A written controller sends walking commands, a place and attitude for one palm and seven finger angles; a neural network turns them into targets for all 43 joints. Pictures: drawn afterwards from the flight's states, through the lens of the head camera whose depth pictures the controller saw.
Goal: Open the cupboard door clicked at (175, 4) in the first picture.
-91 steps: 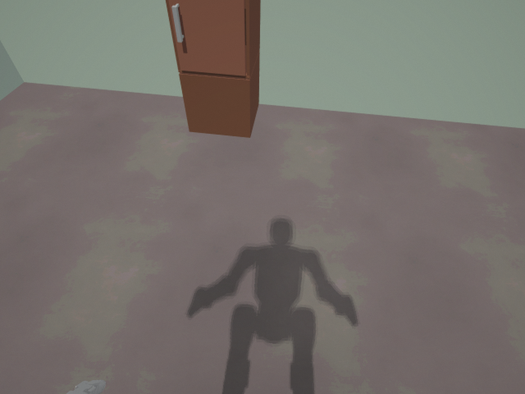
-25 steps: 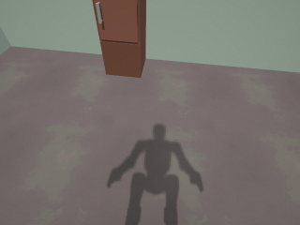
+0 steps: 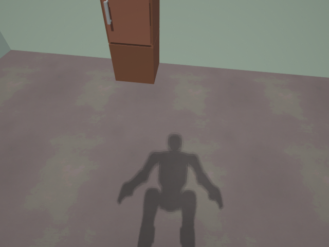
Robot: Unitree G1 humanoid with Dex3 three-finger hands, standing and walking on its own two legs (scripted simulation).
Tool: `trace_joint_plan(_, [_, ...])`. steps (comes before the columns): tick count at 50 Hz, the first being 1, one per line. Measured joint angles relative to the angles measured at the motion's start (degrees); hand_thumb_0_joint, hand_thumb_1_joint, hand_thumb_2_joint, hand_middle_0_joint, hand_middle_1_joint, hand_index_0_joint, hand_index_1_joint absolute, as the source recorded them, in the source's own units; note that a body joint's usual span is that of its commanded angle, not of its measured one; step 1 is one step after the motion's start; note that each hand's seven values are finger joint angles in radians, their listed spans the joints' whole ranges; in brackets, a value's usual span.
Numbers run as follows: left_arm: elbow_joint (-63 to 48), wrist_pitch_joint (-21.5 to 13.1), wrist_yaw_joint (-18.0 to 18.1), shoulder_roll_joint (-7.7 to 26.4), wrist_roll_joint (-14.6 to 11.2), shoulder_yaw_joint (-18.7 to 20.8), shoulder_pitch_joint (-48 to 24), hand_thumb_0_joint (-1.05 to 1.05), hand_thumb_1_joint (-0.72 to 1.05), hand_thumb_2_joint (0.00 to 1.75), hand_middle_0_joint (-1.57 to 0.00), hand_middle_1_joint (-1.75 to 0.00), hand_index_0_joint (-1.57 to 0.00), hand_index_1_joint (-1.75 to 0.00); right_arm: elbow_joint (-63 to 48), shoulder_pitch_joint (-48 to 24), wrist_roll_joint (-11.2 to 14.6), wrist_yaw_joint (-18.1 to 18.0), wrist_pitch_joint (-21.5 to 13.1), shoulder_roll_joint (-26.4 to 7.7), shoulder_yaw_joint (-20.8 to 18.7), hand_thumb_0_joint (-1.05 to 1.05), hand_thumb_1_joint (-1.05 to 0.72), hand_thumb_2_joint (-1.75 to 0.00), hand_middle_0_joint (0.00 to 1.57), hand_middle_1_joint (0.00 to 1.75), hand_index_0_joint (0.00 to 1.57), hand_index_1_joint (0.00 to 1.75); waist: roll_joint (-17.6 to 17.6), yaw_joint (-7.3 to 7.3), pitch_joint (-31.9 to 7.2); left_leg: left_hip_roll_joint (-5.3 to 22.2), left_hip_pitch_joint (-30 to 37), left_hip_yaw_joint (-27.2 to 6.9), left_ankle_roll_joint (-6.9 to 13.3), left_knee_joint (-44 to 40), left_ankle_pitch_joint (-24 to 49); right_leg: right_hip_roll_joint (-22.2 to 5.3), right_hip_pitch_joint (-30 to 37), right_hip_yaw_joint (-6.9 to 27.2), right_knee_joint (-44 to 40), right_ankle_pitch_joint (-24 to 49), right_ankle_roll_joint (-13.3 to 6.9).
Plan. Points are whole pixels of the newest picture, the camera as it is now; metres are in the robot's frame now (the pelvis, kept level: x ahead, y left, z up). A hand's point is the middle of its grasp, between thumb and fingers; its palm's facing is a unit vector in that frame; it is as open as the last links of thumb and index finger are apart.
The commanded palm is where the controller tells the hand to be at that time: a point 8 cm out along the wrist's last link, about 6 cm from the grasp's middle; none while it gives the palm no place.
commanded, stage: look at it before walking up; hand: left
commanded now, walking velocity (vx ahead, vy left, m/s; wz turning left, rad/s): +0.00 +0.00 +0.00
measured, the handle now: (108, 12) +1.66 +0.52 -0.11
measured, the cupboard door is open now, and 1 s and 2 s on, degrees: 0 0 0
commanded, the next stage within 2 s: walk to a spot facing it in 0.02 s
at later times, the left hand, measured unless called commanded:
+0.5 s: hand out of the picture +0.01 +0.24 -0.21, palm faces +0.18 -0.97 -0.18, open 7.4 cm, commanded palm none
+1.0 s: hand (88, 182) +0.34 +0.28 -0.18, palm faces +0.28 -0.94 -0.17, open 7.4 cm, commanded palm none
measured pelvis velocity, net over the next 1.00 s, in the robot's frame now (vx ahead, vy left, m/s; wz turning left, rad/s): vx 0.27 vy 0.08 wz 0.34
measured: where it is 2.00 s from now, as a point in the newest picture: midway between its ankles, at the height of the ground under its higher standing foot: (130, 179)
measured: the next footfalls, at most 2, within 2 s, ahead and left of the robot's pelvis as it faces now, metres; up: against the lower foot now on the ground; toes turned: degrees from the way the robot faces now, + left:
left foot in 0.48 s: +0.10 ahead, +0.16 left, +0.00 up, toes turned +17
right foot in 0.98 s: +0.44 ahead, +0.01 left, +0.00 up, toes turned +12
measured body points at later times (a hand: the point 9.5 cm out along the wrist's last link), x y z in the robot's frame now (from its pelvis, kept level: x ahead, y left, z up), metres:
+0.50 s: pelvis +0.06 +0.05 -0.02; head +0.07 +0.08 +0.42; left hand +0.00 +0.30 -0.19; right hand +0.11 -0.20 -0.16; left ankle +0.06 +0.15 -0.75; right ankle +0.00 -0.12 -0.74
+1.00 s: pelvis +0.27 +0.08 -0.03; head +0.30 +0.08 +0.42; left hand +0.33 +0.33 -0.16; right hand +0.25 -0.15 -0.18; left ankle +0.07 +0.15 -0.73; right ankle +0.40 +0.00 -0.75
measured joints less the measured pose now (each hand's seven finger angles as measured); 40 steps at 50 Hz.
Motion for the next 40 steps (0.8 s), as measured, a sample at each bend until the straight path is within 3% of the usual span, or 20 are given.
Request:
trace_joint_plan(11, [-0.27,0.54,0.53,-0.95,0.07,0.16,0.62,0.01,0.91,0.9,-0.2,-0.3,-0.2,-0.3,-0.16,1.21,-0.36,-0.19,0.65,0.59,0.1,0.01,-0.91,-0.9,0.2,0.3,0.2,0.3,0.19,-0.34,-1.06,-0.01,-0.66,-0.65,-0.1,1.74,-1.12,-0.04,-0.08,-0.68,1.12,-1.13,0.06])
trace_joint_plan(14, [-1.45,1.0,0.17,-2.51,0.41,0.58,2.4,0.01,0.91,0.9,-0.2,-0.3,-0.2,-0.3,-0.85,3.97,-0.73,0.07,1.61,1.69,-0.01,0.0,-0.91,-0.9,0.2,0.3,0.2,0.3,0.6,-0.39,-2.26,0.15,-3.77,-1.47,0.48,7.93,-6.64,-0.11,-0.68,-2.19,3.02,-3.17,-0.03])
trace_joint_plan(19, [-3.03,-0.51,0.0,-5.0,0.89,1.45,7.09,0.01,0.91,0.9,-0.2,-0.3,-0.2,-0.3,-1.92,8.51,-0.61,1.29,2.48,4.42,-0.87,0.01,-0.91,-0.9,0.2,0.3,0.2,0.3,-0.44,-0.12,-1.89,1.45,-11.77,1.84,0.82,24.39,-13.72,-2.09,1.81,-5.74,2.44,-5.12,0.66])
trace_joint_plan(23, [-2.08,-0.44,-0.2,-5.58,0.95,2.16,10.56,0.01,0.9,0.9,-0.2,-0.3,-0.2,-0.3,-3.79,10.62,-0.45,2.11,1.51,6.41,-1.3,0.01,-0.91,-0.9,0.2,0.3,0.2,0.3,-2.15,-0.59,-0.61,2.56,-11.4,5.28,0.85,16.97,-9.55,-5.26,3.11,-8.33,6.05,-9.18,3.07])
trace_joint_plan(24, [-1.9,-0.14,-0.31,-5.75,0.76,2.34,11.48,0.01,0.9,0.9,-0.2,-0.3,-0.2,-0.3,-4.47,11.18,-0.58,2.12,0.81,6.47,-1.49,0.01,-0.91,-0.9,0.2,0.3,0.2,0.3,-2.19,-0.69,-0.49,2.31,-10.88,5.53,1.34,14.77,-6.88,-6.21,1.8,-8.75,10.08,-11.52,2.79])
trace_joint_plan(26, [-1.12,1.15,-0.42,-5.88,0.61,2.72,12.29,0.01,0.91,0.9,-0.2,-0.3,-0.2,-0.3,-5.01,11.6,-0.8,1.58,-0.42,7.28,-1.96,0.01,-0.91,-0.9,0.2,0.3,0.2,0.3,-2.78,-0.82,-0.13,1.18,-11.65,6.29,2.78,17.55,-5.99,-6.67,-4.27,-6.14,25.1,-16.82,2.19])
trace_joint_plan(28, [-0.36,1.84,-0.5,-5.87,0.79,3.15,12.06,0.01,0.91,0.9,-0.2,-0.3,-0.2,-0.3,-4.92,12.42,-0.72,0.84,-1.01,8.55,-1.93,0.0,-0.91,-0.9,0.2,0.3,0.2,0.3,-3.2,-1.1,-0.22,0.1,-10.29,6.55,3.74,16.51,-7.53,-5.9,-10.86,-4.12,37.78,-15.09,1.43])
trace_joint_plan(30, [-0.33,1.53,-0.79,-5.92,1.06,3.46,10.97,0.01,0.91,0.9,-0.2,-0.3,-0.2,-0.29,-4.19,13.63,-0.64,0.2,-1.64,9.88,-1.67,0.0,-0.91,-0.9,0.2,0.3,0.2,0.3,-3.25,-1.31,-0.34,-1.03,-7.87,5.9,3.95,12.53,-6.68,-5.78,-15.89,-3.95,43.02,-10.88,1.47])
trace_joint_plan(35, [-2.78,0.22,-0.99,-7.14,1.16,3.55,7.69,0.01,0.91,0.9,-0.2,-0.3,-0.2,-0.29,-1.67,16.46,-0.35,-0.41,-2.86,12.37,-1.35,0.0,-0.91,-0.9,0.2,0.3,0.2,0.3,-2.08,-1.17,-0.75,-2.76,-1.19,3.25,4.59,2.69,-3.98,-6.43,-23.19,-4.24,40.6,-4.17,3.03])
trace_joint_plan(40, [-4.52,0.03,-0.96,-8.6,0.97,3.56,3.91,0.01,0.91,0.9,-0.2,-0.3,-0.19,-0.29,-0.16,17.97,-0.25,-0.7,-3.33,13.75,-1.74,0.0,-0.9,-0.9,0.2,0.3,0.2,0.3,-1.61,-1.6,-0.75,-3.51,4.88,1.07,4.19,-2.67,-4.43,-7.27,-26.21,-4.22,33.22,-0.07,4.09])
